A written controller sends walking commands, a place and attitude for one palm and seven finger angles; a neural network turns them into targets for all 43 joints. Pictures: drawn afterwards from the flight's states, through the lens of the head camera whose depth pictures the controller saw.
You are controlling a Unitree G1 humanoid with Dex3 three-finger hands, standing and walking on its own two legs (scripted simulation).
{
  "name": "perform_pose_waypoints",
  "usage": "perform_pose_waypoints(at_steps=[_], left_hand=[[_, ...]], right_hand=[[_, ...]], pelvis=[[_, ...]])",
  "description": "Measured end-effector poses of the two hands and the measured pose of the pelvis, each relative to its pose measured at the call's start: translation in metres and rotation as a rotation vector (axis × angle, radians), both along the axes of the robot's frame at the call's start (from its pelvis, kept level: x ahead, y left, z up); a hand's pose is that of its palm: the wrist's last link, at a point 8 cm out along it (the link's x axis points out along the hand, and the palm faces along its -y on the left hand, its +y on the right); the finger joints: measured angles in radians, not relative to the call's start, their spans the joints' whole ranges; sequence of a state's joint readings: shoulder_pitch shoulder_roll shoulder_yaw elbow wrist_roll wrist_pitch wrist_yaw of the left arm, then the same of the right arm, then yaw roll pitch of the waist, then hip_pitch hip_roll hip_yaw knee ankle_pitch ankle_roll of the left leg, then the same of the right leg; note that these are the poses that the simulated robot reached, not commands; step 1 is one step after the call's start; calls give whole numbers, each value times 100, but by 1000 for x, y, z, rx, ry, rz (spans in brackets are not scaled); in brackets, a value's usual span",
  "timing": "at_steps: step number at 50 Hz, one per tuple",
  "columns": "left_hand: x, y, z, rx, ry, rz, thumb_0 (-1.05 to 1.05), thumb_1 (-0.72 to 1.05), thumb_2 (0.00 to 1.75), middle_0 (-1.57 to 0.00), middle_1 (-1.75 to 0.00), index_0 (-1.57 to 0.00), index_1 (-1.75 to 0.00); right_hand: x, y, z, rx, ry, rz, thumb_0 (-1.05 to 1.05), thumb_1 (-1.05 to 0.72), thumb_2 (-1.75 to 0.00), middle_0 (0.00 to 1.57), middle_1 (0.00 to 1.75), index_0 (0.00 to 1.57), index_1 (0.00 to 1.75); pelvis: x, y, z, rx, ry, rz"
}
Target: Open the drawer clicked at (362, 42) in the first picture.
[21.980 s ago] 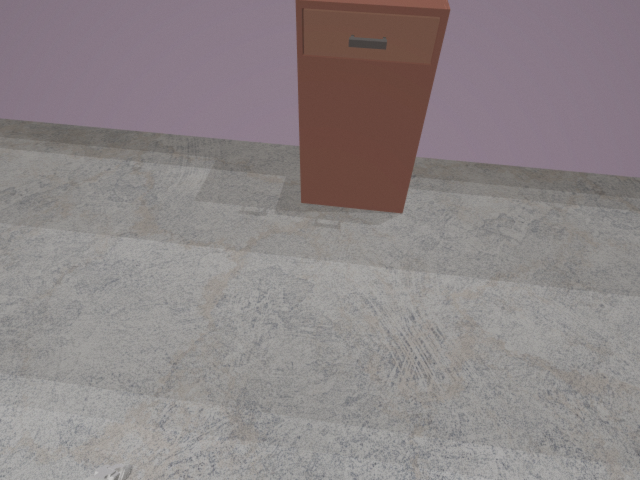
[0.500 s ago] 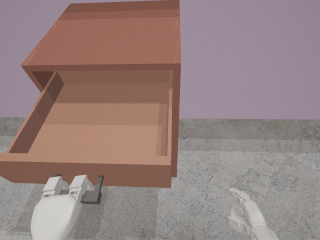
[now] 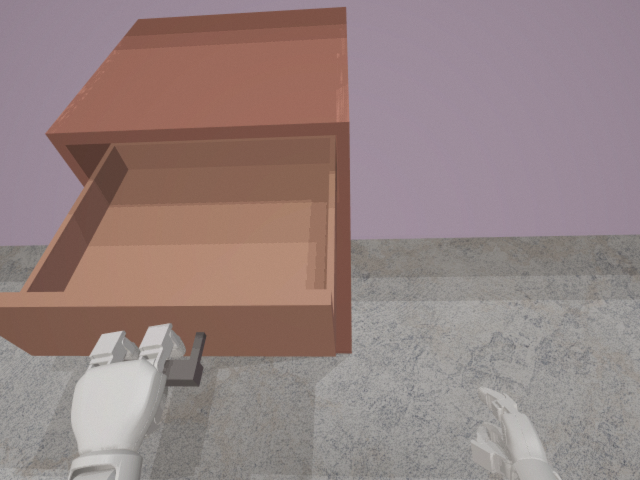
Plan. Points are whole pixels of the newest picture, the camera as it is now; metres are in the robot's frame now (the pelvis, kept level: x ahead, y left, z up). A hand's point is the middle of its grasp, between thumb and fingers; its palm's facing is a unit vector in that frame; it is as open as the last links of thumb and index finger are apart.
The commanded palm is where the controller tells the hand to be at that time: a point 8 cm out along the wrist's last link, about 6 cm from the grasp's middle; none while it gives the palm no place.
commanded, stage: open the thumb to release the handle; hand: left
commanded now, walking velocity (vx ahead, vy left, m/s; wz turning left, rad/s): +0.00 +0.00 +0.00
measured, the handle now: (153, 356) +0.25 +0.23 +0.03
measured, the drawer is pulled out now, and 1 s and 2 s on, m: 0.30 0.30 0.30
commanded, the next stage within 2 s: lift the hand off the handle in 0.24 s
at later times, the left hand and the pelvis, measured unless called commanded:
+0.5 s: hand (145, 409) +0.19 +0.23 +0.02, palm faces +0.04 -0.08 -1.00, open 13.7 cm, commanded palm +0.17 +0.23 +0.07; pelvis -0.01 +0.00 +0.01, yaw +1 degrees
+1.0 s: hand (122, 388) +0.20 +0.24 +0.06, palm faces +0.09 -0.09 -0.99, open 13.7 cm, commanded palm +0.17 +0.23 +0.12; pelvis -0.01 +0.00 +0.02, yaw +1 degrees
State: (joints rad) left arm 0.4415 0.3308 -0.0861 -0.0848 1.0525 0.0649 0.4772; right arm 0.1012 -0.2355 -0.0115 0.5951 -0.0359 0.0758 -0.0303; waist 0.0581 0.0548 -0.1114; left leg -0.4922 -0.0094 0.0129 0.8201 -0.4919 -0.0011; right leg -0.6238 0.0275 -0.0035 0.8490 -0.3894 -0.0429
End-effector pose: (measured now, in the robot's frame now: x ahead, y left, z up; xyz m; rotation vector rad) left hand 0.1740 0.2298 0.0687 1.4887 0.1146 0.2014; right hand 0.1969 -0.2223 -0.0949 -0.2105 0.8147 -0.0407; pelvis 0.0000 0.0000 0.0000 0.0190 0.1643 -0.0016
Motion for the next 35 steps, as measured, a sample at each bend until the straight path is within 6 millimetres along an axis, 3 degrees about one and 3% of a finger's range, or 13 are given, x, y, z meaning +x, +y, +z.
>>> perform_pose_waypoints(at_steps=[11,15,24,35], left_hand=[[-6,0,4,-3,50,-14,0,-18,44,-32,-120,-34,-124],[-7,1,4,-3,49,-25,0,-34,37,-31,-119,-33,-122],[-7,-1,3,-15,28,-4,0,-47,31,-30,-117,-32,-120],[1,0,1,-6,29,-3,0,-49,30,-33,-120,-33,-122]], right_hand=[[0,2,18,-1,-60,18,1,-91,-90,20,30,20,30],[-2,-3,19,-15,-59,16,1,-91,-90,20,30,20,30],[-9,-9,12,-29,-31,11,1,-91,-90,20,30,20,30],[-7,7,7,-12,-6,29,1,-91,-90,20,30,20,30]], pelvis=[[-13,-8,8,6,-44,0],[-15,-9,9,6,-43,2],[-15,-5,8,3,-30,10],[-14,-1,8,1,-34,18]])
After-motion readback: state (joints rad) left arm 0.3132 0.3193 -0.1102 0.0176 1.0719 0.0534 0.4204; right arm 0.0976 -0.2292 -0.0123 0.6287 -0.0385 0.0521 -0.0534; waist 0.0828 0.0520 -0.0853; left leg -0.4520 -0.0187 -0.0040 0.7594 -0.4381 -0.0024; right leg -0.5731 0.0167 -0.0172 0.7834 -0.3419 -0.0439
